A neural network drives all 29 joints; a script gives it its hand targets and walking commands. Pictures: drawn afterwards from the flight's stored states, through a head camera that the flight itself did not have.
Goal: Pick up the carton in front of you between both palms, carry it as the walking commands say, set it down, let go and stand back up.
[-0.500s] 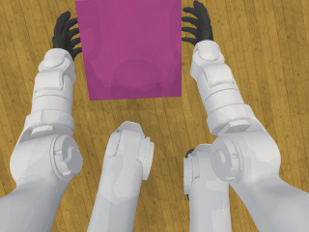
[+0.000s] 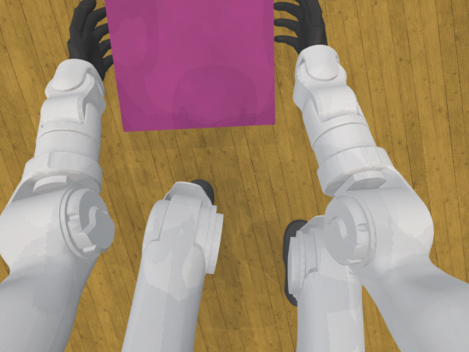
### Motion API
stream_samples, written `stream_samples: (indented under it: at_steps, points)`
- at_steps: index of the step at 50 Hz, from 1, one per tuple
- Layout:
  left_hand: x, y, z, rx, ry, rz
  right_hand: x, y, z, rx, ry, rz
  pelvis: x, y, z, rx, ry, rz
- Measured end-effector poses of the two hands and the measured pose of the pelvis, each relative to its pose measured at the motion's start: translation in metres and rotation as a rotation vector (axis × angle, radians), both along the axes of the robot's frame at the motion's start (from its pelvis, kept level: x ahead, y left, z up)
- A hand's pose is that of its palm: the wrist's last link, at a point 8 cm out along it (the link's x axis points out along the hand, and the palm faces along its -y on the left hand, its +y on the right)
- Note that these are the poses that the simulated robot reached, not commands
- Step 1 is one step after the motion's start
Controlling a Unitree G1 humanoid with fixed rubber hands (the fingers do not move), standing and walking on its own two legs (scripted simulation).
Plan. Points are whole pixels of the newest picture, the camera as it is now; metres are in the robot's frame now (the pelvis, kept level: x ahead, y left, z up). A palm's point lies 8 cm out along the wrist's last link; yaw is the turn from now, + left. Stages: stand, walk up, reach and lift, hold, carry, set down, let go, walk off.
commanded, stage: set down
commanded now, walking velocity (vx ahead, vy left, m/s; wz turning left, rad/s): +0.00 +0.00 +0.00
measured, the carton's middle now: (204, 63) +0.50 +0.18 -0.26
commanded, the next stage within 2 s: let go in 1.64 s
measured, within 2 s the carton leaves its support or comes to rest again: neither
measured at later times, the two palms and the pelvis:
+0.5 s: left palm (76, 103) +0.38 +0.36 -0.22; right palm (326, 76) +0.51 -0.02 -0.22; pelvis -0.01 +0.00 -0.01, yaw +0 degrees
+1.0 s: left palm out of the picture +0.39 +0.39 -0.07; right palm (328, 25) +0.52 +0.03 -0.07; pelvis -0.01 +0.01 +0.05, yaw +4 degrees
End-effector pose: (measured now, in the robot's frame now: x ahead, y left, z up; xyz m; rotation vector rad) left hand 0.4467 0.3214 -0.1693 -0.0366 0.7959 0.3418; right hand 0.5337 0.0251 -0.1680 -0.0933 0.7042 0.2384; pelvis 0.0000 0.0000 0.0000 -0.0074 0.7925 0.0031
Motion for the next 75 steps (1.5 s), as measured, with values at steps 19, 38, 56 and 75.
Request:
stream_samples:
  at_steps: [19,38,56,75]
  points:
    - [-0.038,0.007,-0.046,0.012,0.079,0.07,-0.018,-0.025,-0.044,-0.072,0.047,0.041,0.006,0.006,-0.008,-0.016,-0.024,0.006]
    - [-0.038,0.053,0.013,0.016,-0.148,0.106,-0.017,-0.008,0.015,-0.081,-0.093,0.017,-0.025,0.011,-0.008,-0.022,-0.166,0.056]
    - [-0.05,0.064,0.13,0.023,-0.137,0.135,-0.006,0.002,0.134,-0.09,-0.085,0.0,0.003,0.01,0.08,-0.045,-0.061,0.117]
    - [-0.049,0.068,0.25,0.024,-0.149,0.105,-0.014,-0.012,0.245,-0.092,-0.09,-0.016,0.024,0.012,0.18,-0.034,-0.055,0.132]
